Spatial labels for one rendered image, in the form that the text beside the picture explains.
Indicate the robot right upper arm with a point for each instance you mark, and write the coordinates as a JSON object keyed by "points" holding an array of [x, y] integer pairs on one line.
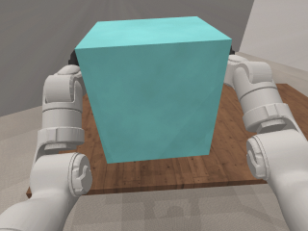
{"points": [[281, 159]]}

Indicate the robot right hand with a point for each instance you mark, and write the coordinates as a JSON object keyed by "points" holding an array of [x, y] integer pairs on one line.
{"points": [[232, 52]]}

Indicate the robot left hand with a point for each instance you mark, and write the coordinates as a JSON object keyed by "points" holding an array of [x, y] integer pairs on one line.
{"points": [[73, 59]]}

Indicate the robot left upper arm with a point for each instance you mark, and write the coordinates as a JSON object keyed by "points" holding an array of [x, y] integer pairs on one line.
{"points": [[57, 182]]}

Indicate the table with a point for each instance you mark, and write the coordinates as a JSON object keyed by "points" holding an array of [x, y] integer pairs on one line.
{"points": [[225, 166]]}

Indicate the left robot forearm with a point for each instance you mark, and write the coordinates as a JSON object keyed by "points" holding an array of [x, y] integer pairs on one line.
{"points": [[62, 108]]}

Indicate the carton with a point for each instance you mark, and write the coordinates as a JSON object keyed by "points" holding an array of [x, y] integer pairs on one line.
{"points": [[154, 85]]}

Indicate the right robot forearm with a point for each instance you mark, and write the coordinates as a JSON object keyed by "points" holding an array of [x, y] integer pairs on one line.
{"points": [[263, 108]]}

